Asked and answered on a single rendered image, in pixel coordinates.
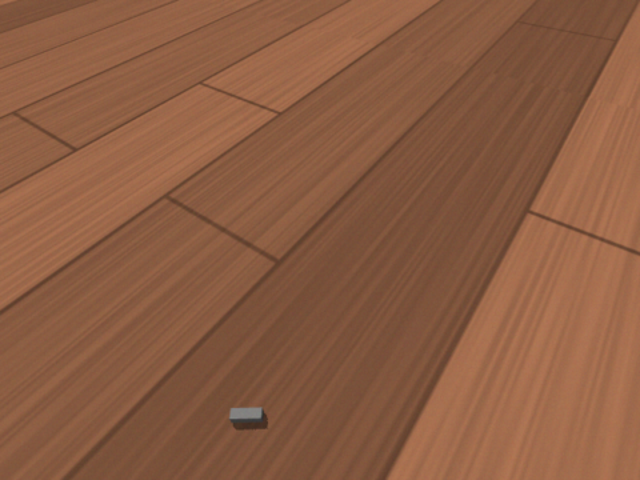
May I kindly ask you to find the small box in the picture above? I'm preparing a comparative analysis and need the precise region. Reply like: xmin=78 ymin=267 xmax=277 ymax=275
xmin=229 ymin=407 xmax=264 ymax=423

